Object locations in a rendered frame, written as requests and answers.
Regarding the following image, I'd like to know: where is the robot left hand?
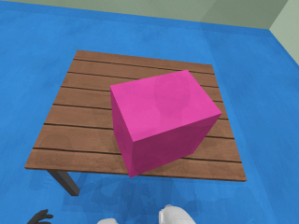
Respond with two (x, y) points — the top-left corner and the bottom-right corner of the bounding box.
(26, 209), (53, 224)

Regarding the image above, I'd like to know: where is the robot right thigh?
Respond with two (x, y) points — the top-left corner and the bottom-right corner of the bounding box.
(159, 206), (196, 224)

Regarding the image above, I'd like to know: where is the carton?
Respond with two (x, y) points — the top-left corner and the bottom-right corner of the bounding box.
(109, 70), (222, 178)

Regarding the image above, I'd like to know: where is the table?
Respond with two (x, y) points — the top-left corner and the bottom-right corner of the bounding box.
(24, 49), (247, 197)

